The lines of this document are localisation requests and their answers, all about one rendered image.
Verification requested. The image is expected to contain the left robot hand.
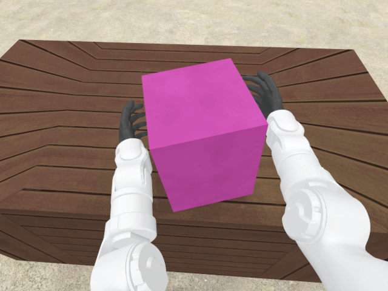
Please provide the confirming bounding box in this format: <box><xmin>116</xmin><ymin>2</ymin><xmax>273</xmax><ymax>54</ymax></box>
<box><xmin>119</xmin><ymin>100</ymin><xmax>148</xmax><ymax>143</ymax></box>

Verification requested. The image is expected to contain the pedestal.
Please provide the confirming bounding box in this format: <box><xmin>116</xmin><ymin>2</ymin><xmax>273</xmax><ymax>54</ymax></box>
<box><xmin>0</xmin><ymin>39</ymin><xmax>388</xmax><ymax>283</ymax></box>

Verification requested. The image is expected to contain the right robot forearm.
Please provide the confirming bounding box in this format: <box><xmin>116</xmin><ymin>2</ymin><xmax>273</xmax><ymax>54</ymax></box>
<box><xmin>266</xmin><ymin>110</ymin><xmax>351</xmax><ymax>203</ymax></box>

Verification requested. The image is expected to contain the right robot upper arm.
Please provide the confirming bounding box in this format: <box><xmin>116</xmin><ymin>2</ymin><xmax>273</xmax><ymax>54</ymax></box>
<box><xmin>282</xmin><ymin>187</ymin><xmax>388</xmax><ymax>291</ymax></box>

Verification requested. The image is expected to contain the left robot upper arm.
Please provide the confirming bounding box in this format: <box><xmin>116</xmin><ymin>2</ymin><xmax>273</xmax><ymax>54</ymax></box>
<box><xmin>90</xmin><ymin>241</ymin><xmax>169</xmax><ymax>291</ymax></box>

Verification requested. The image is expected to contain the left robot forearm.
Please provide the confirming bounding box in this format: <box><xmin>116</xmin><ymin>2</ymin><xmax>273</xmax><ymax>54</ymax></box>
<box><xmin>95</xmin><ymin>138</ymin><xmax>157</xmax><ymax>263</ymax></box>

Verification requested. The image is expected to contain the carton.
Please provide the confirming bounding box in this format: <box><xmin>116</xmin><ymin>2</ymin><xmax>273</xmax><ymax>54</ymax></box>
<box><xmin>141</xmin><ymin>58</ymin><xmax>269</xmax><ymax>212</ymax></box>

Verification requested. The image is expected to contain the right robot hand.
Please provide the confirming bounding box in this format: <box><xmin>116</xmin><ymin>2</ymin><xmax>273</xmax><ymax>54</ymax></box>
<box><xmin>242</xmin><ymin>70</ymin><xmax>284</xmax><ymax>120</ymax></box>

